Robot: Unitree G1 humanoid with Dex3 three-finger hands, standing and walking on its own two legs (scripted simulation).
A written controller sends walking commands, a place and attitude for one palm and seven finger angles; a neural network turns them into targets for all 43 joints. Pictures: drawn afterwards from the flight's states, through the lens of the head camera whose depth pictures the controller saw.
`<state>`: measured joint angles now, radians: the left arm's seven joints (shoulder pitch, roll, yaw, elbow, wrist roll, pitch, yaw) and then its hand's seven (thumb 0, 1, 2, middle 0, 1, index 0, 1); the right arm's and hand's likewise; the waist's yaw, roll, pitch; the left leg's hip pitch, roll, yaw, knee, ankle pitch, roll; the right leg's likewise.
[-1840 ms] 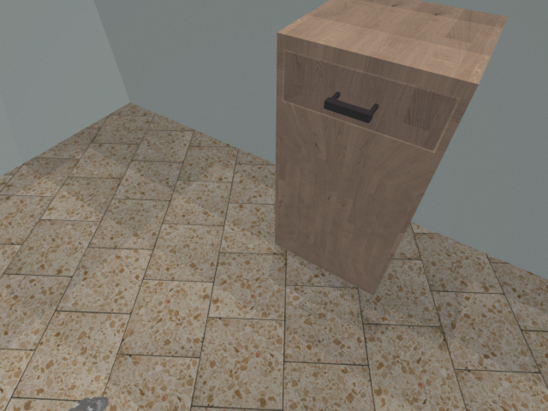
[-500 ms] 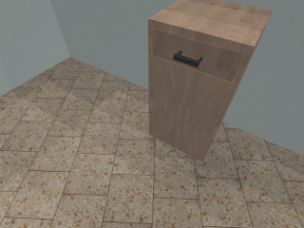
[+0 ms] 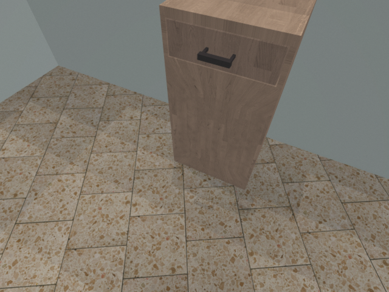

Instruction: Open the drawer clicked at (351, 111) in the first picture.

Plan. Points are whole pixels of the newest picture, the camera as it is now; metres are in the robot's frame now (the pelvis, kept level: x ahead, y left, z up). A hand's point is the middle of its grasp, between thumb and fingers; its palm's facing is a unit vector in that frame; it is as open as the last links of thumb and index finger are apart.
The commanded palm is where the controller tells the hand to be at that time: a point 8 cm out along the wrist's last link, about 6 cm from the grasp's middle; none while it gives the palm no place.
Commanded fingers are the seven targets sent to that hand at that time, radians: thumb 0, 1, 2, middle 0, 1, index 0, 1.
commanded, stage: turn to face it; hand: left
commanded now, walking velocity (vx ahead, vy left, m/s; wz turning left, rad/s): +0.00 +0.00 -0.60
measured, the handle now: (216, 56) +0.82 -0.01 +0.04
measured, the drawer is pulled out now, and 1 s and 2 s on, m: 0.00 0.00 0.00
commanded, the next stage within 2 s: take the last steps up to it in 0.62 s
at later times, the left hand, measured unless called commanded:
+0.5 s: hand out of the picture +0.07 +0.20 -0.16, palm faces -0.15 -0.96 -0.24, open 7.4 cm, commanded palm none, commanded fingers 0.00 0.90 0.90 -0.20 -0.30 -0.20 -0.30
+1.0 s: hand out of the picture +0.11 +0.16 -0.16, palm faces -0.31 -0.93 -0.21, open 7.3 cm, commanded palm none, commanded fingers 0.00 0.90 0.90 -0.20 -0.30 -0.20 -0.30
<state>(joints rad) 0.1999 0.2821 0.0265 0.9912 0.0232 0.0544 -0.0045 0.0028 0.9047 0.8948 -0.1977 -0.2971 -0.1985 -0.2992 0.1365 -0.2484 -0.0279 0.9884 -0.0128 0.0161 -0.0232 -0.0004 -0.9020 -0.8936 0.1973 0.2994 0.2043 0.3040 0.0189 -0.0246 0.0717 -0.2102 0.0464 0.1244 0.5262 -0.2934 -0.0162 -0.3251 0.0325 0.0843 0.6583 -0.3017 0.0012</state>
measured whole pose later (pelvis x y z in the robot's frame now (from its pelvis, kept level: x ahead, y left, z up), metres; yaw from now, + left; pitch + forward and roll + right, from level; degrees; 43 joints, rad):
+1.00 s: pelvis +0.01 +0.00 +0.01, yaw -21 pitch -1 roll -1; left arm 0.29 0.14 0.04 1.01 0.03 -0.03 0.01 0.00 0.92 0.89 -0.20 -0.30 -0.20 -0.30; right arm 0.36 -0.21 -0.05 1.08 -0.03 0.03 0.00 0.00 -0.90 -0.89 0.20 0.30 0.20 0.30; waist -0.02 0.05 0.00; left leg -0.42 0.08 0.06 0.98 -0.40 -0.01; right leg -0.15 0.01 -0.06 0.47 -0.31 -0.02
